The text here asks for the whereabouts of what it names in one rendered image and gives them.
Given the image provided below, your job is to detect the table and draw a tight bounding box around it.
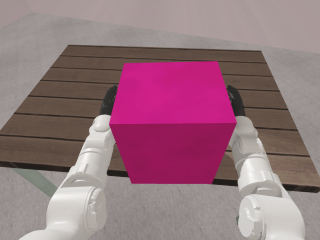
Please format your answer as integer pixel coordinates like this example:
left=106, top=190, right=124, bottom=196
left=0, top=44, right=320, bottom=226

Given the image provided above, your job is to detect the left robot upper arm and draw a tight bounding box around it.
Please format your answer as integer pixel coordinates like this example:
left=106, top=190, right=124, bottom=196
left=19, top=186, right=107, bottom=240

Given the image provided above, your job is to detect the right robot hand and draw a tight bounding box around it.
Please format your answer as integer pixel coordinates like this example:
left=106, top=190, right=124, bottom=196
left=226, top=85, right=246, bottom=117

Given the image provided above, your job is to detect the right robot upper arm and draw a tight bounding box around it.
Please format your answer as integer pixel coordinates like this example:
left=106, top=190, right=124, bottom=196
left=238, top=194, right=305, bottom=240

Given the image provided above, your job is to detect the right robot forearm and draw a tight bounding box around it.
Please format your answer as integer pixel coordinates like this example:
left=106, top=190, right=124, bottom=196
left=228, top=116, right=305, bottom=236

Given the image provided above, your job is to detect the left robot forearm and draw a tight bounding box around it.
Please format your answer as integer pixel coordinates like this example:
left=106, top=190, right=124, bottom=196
left=46, top=114, right=116, bottom=226

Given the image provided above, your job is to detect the carton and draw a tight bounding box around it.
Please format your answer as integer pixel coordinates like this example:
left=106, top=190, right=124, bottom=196
left=109, top=61, right=237, bottom=184

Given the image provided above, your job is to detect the left robot hand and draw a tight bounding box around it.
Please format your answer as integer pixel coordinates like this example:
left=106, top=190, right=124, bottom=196
left=99, top=85, right=118, bottom=116

